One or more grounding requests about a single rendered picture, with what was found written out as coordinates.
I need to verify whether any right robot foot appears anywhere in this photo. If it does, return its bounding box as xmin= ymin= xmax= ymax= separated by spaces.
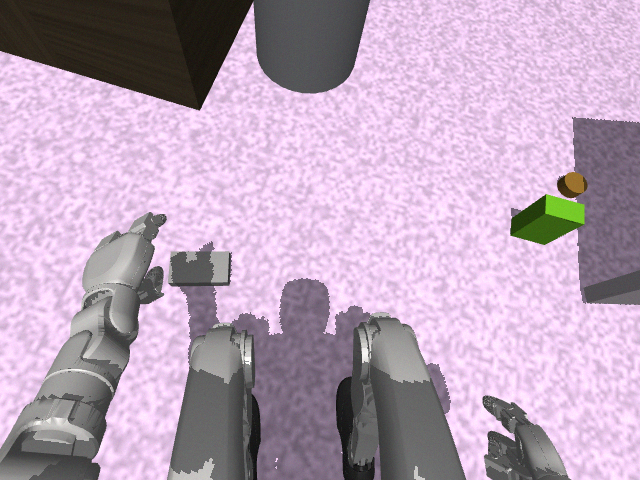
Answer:
xmin=336 ymin=377 xmax=375 ymax=480

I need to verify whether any right robot hand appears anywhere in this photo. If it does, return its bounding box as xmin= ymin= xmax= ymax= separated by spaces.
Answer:
xmin=482 ymin=396 xmax=569 ymax=480

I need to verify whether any left robot hand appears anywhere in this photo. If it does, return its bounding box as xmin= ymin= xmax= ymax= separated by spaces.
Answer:
xmin=82 ymin=212 xmax=167 ymax=304

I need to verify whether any left robot arm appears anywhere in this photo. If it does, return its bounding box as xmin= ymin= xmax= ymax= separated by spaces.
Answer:
xmin=0 ymin=283 xmax=141 ymax=480

